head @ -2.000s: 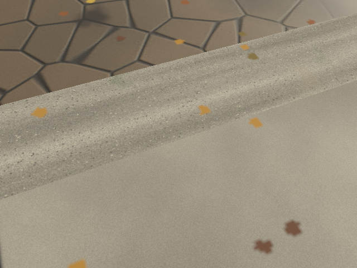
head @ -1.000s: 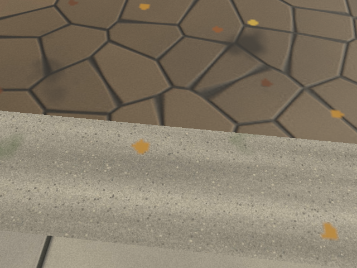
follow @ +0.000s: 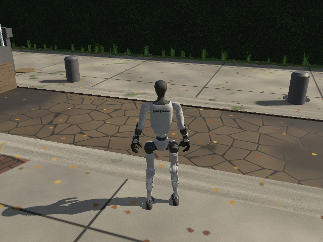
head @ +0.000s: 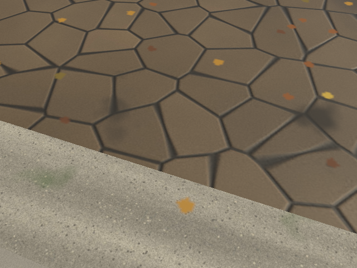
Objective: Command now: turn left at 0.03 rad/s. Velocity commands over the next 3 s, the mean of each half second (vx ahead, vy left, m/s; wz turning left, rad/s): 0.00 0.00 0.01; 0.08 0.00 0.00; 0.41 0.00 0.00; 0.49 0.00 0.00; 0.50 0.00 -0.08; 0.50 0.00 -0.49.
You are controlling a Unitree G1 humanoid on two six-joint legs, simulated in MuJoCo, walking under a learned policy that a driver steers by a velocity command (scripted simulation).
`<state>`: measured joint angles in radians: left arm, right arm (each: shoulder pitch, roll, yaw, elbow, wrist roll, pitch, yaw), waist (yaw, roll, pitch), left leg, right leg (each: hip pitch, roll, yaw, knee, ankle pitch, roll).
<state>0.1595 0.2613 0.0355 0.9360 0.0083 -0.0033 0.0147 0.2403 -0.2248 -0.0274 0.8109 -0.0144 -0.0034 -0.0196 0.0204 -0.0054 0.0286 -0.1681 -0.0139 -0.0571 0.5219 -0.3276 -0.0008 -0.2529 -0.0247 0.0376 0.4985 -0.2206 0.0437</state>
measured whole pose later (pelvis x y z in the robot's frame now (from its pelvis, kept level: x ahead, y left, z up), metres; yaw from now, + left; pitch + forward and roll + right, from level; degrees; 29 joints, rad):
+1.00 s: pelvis +0.04 -0.02 +0.00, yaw -1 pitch -1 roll +0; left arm 0.27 0.22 0.04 1.11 -0.03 -0.06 0.01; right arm 0.39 -0.23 -0.04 1.05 0.03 -0.03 -0.03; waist -0.01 0.02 -0.01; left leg -0.12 0.02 -0.05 0.52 -0.40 0.01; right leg -0.27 0.00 -0.04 0.62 -0.39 -0.05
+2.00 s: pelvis +0.55 -0.01 +0.00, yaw -1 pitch +2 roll +2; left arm 0.01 0.23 0.04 0.83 -0.02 -0.09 -0.03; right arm 0.40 -0.25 -0.05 1.04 0.02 -0.08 -0.01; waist -0.08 -0.03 0.02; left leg 0.09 -0.05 0.05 0.22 -0.34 0.02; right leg -0.57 -0.07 -0.01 0.51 0.02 -0.04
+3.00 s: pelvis +1.11 -0.01 -0.03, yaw -20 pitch +2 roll +2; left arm 0.12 0.26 0.09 0.76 -0.02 -0.03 -0.02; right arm 0.31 -0.26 -0.07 0.98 0.00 -0.09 -0.02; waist -0.07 -0.04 0.01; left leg 0.03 -0.03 0.21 0.24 -0.29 0.02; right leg -0.70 -0.10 0.02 0.75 0.03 -0.04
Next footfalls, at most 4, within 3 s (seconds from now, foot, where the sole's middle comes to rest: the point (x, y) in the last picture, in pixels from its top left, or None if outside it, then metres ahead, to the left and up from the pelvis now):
1.48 left None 0.45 0.10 -0.77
2.04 right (220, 211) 0.76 -0.13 -0.77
2.62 left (167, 154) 1.08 0.10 -0.81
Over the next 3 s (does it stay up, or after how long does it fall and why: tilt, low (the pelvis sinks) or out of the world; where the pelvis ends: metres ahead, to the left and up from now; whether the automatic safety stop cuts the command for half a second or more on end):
stays up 1.11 -0.01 -0.03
